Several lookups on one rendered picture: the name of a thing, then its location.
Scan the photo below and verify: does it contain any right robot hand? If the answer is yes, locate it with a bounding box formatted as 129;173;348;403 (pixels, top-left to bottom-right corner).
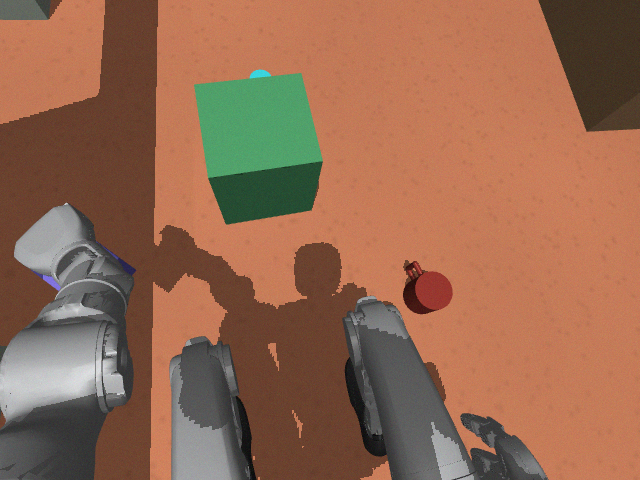
460;413;548;480

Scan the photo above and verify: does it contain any left robot foot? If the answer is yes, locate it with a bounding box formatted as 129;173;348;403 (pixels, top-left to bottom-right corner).
236;396;256;480

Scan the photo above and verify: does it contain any right robot foot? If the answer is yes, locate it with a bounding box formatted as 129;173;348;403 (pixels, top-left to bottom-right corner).
345;357;387;457

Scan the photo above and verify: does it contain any left robot hand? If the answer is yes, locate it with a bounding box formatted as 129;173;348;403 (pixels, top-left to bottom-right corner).
14;202;96;277

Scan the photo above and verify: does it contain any left robot arm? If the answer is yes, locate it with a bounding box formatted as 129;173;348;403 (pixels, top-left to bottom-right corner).
0;240;134;480

